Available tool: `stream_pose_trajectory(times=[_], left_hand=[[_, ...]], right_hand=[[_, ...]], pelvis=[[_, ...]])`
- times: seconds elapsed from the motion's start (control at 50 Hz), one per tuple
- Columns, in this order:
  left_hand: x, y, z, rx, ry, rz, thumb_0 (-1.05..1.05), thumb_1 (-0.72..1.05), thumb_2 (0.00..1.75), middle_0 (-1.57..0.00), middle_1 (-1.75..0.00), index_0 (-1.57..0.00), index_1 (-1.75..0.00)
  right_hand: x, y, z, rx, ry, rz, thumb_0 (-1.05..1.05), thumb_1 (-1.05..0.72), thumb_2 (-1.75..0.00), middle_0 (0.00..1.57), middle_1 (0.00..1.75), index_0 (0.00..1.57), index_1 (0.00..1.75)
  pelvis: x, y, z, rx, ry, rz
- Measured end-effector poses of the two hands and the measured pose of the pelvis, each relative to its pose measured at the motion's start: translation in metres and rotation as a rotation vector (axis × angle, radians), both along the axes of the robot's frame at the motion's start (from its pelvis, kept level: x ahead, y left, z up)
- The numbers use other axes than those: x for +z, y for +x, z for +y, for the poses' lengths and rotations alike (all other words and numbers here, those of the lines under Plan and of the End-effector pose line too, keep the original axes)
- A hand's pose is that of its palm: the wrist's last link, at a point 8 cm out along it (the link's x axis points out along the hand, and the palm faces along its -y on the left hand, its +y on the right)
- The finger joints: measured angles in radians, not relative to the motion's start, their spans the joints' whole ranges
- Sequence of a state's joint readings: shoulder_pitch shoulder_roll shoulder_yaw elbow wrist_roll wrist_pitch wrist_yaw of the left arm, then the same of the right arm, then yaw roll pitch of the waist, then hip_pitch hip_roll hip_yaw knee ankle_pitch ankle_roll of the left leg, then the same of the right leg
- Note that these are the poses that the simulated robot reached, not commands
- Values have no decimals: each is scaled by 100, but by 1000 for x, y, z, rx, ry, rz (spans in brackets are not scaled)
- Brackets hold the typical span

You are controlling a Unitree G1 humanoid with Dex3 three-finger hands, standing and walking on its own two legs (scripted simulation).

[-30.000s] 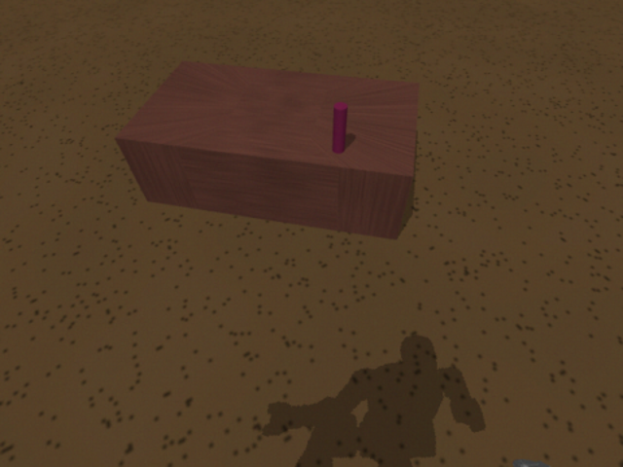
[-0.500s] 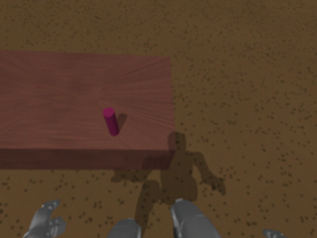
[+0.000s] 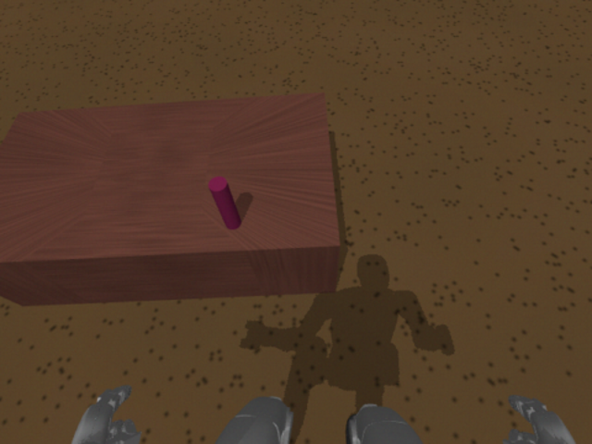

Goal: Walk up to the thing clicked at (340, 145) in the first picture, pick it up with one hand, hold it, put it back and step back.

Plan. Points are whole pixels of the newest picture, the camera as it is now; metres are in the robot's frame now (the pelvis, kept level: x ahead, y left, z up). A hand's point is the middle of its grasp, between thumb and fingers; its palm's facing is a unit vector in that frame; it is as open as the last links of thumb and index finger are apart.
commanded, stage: step back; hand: left
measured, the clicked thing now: (226, 205) +0.65 +0.24 -0.31
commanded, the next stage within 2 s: none
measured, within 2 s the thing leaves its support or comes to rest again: neither
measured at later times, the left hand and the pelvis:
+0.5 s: hand out of the picture -0.07 +0.26 -0.16, palm faces -0.06 -0.91 -0.40, open 7.4 cm; pelvis -0.16 -0.01 -0.01, yaw -3 degrees
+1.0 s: hand out of the picture -0.22 +0.25 -0.15, palm faces -0.01 -0.92 -0.40, open 7.4 cm; pelvis -0.33 -0.02 +0.00, yaw -1 degrees
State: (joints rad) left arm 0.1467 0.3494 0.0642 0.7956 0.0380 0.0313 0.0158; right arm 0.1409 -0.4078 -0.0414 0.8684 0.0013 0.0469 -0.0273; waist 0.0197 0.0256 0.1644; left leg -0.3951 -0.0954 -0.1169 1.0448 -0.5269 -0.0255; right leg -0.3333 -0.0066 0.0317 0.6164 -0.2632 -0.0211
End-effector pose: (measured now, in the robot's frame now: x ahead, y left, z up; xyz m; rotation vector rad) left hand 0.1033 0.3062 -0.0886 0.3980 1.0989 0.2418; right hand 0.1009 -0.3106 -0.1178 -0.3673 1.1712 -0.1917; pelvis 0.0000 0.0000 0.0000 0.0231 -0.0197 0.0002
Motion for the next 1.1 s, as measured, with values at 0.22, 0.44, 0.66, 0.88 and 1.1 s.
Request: stream_pose_trajectory(times=[0.22, 0.44, 0.66, 0.88, 1.1], left_hand=[[-22, -60, 24, 24, -40, -4, 0, 91, 89, -20, -30, -20, -30], [-29, -154, 7, -7, -35, 98, 0, 91, 89, -20, -30, -20, -30], [-8, -236, -19, -2, -7, 83, 0, 90, 89, -21, -30, -20, -30], [-19, -278, 0, 13, -13, -23, 0, 91, 89, -20, -30, -20, -30], [-27, -390, -27, -8, -19, 82, 0, 91, 89, -20, -30, -20, -30]], right_hand=[[14, -81, 21, 31, -35, 30, 1, -90, -90, 21, 30, 20, 30], [19, -130, -3, 16, -48, -79, 1, -90, -90, 21, 30, 21, 30], [4, -218, -25, -30, -11, -37, 1, -90, -90, 21, 30, 20, 30], [1, -315, -6, 27, -21, 58, 1, -90, -90, 21, 30, 20, 30], [7, -357, -37, 22, -22, -96, 1, -90, -90, 21, 30, 21, 30]], pelvis=[[-3, -69, 15, 28, -26, -24], [-7, -140, -4, -49, -33, -11], [-2, -212, -18, -34, 10, -15], [-10, -294, -13, 24, -6, -36], [-14, -373, -38, -60, -26, -13]])
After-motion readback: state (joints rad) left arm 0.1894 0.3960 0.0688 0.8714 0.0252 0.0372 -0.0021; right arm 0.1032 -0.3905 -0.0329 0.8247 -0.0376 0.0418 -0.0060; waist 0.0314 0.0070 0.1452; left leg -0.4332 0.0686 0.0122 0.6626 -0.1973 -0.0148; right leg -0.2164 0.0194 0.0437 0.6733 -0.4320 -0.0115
